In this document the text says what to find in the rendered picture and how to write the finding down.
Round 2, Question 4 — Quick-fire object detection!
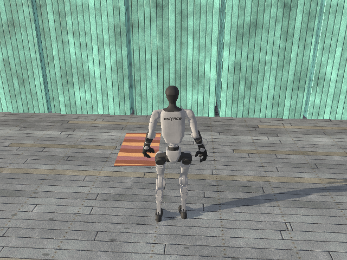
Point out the left robot forearm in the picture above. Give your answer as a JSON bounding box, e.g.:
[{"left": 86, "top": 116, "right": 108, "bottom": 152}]
[{"left": 143, "top": 131, "right": 153, "bottom": 150}]

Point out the right robot forearm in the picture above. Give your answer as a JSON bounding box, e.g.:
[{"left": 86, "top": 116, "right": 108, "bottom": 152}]
[{"left": 194, "top": 130, "right": 205, "bottom": 152}]

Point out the robot left hand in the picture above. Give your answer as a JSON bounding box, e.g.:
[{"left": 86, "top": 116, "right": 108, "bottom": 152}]
[{"left": 142, "top": 147, "right": 155, "bottom": 158}]

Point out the left robot foot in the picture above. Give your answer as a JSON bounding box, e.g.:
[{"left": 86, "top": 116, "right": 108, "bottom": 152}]
[{"left": 155, "top": 208, "right": 163, "bottom": 222}]

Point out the robot right upper arm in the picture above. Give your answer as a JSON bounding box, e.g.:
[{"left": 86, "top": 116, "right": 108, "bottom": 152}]
[{"left": 184, "top": 109, "right": 200, "bottom": 139}]

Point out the robot left upper arm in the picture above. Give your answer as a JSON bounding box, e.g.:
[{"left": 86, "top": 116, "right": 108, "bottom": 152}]
[{"left": 147, "top": 109, "right": 161, "bottom": 139}]

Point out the robot right thigh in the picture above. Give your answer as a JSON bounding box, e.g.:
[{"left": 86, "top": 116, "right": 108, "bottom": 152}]
[{"left": 178, "top": 151, "right": 192, "bottom": 186}]

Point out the robot right hand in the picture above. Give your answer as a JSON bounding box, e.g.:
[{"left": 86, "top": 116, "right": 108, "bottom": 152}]
[{"left": 195, "top": 149, "right": 208, "bottom": 162}]

